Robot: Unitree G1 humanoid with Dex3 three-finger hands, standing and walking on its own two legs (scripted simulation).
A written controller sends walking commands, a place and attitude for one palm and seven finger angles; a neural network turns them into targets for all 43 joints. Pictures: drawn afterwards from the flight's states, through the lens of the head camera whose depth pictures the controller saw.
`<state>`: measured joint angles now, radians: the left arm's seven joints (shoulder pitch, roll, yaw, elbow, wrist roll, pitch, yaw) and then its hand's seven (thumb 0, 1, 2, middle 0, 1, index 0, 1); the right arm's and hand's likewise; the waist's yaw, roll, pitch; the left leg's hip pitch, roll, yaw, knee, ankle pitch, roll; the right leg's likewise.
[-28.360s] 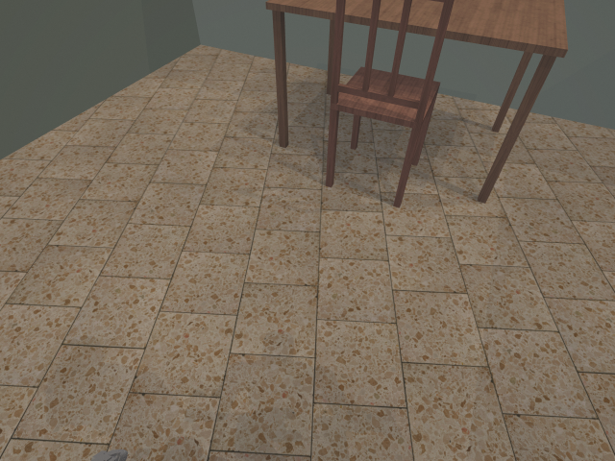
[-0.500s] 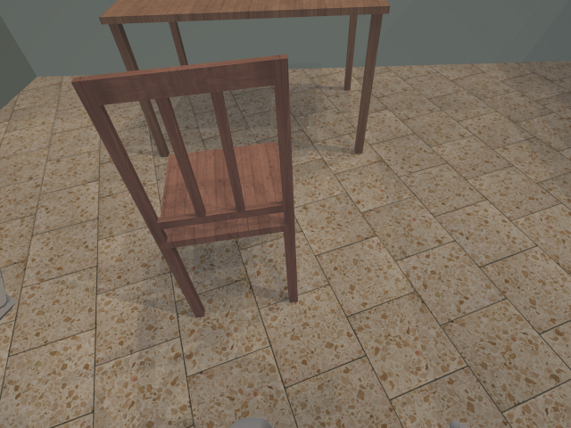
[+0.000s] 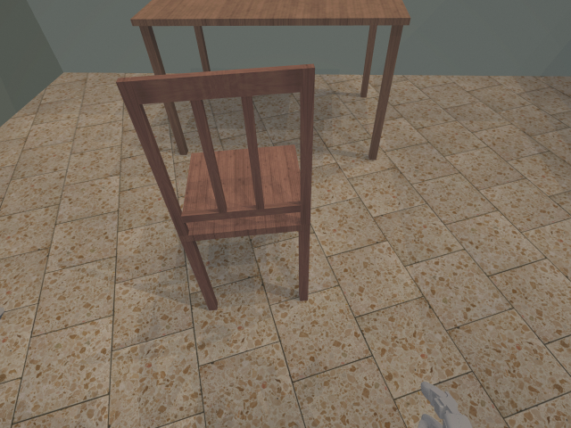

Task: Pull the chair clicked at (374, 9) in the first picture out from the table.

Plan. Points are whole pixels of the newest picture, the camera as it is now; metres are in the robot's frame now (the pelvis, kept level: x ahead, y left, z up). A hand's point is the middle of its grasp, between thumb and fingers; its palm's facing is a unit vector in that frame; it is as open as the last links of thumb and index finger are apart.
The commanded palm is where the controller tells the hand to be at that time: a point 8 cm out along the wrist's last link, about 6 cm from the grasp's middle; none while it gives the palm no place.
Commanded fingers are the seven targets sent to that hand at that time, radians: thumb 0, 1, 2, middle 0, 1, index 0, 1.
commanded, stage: let the arm hang, fingers relaxed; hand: left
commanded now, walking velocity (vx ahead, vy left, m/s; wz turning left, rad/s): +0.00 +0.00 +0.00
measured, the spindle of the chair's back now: (211, 162) +0.71 +0.23 -0.05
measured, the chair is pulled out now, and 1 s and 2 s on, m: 0.74 0.74 0.74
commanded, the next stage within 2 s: look to check the result in 1.16 s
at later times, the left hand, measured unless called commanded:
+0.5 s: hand out of the picture +0.09 +0.17 -0.16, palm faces +0.05 -0.98 -0.21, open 7.0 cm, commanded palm none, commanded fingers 0.00 0.90 0.90 -0.20 -0.30 -0.20 -0.30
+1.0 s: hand out of the picture +0.01 +0.17 -0.17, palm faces +0.07 -0.98 -0.19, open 7.4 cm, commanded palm none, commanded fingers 0.00 0.90 0.90 -0.20 -0.30 -0.20 -0.30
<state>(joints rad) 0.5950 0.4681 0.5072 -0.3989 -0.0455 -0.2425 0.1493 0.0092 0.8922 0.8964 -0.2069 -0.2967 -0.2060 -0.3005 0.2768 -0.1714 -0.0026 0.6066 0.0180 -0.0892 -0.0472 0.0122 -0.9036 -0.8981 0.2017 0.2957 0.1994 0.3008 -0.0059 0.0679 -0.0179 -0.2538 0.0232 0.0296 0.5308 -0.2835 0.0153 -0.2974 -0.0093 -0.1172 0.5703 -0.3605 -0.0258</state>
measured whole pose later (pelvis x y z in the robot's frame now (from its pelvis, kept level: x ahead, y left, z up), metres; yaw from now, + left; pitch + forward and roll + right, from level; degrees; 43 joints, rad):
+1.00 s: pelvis +0.02 +0.00 +0.01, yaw +2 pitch -2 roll +0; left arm 0.30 0.14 0.00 1.08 0.00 0.00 0.02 0.01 0.91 0.90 -0.20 -0.29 -0.20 -0.30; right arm 0.30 -0.14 0.00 1.10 -0.02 0.01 -0.02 0.01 -0.91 -0.90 0.20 0.29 0.20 0.30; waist 0.00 0.02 0.05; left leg -0.16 0.04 0.07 0.41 -0.22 -0.01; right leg -0.16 -0.03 -0.11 0.42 -0.23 -0.02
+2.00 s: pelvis +0.04 +0.02 +0.01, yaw +2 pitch -1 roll +0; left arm 0.31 0.12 0.00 1.12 0.00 -0.01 0.04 0.00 0.91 0.90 -0.20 -0.29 -0.20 -0.30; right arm 0.30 -0.12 -0.01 1.13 -0.01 -0.01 -0.04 0.01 -0.91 -0.90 0.20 0.29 0.20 0.30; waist 0.00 0.02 0.05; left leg -0.14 0.02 0.08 0.40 -0.24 0.01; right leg -0.14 -0.05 -0.10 0.42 -0.26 0.00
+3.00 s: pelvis +0.04 -0.01 +0.01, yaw +2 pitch -1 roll +0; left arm 0.30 0.11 0.01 1.12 0.00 -0.01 0.04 0.00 0.91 0.90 -0.20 -0.29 -0.20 -0.30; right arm 0.29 -0.12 -0.01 1.14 -0.01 0.00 -0.04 0.01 -0.91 -0.90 0.20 0.29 0.20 0.30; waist 0.00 0.02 0.06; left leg -0.13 0.04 0.06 0.40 -0.24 -0.02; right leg -0.14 -0.02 -0.11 0.42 -0.27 -0.02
